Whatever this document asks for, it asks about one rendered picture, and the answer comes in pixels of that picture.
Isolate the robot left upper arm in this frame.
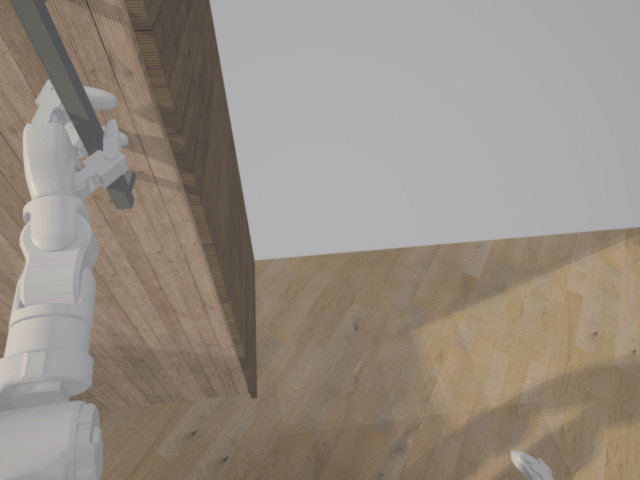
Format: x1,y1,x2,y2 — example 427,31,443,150
0,400,103,480

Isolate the right robot hand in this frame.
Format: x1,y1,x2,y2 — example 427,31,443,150
511,450,554,480

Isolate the wardrobe door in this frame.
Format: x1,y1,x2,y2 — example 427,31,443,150
0,0,248,411

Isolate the robot left forearm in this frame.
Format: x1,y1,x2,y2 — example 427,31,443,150
0,195,99,412

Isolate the handle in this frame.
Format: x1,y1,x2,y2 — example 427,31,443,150
9,0,136,210

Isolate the left robot hand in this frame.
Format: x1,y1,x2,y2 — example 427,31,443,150
23,79,128,201

